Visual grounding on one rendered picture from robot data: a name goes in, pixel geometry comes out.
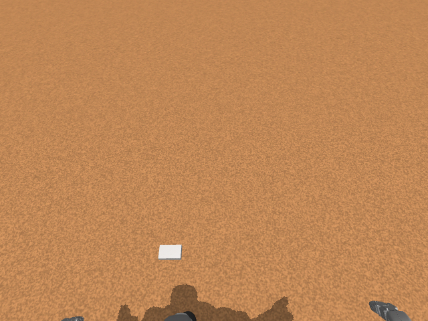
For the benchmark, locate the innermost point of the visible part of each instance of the right robot hand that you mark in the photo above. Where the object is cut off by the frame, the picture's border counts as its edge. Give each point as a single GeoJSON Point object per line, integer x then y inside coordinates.
{"type": "Point", "coordinates": [388, 311]}

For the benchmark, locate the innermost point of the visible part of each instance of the small box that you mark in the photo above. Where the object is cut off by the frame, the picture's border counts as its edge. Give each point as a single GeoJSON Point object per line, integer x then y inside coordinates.
{"type": "Point", "coordinates": [170, 252]}

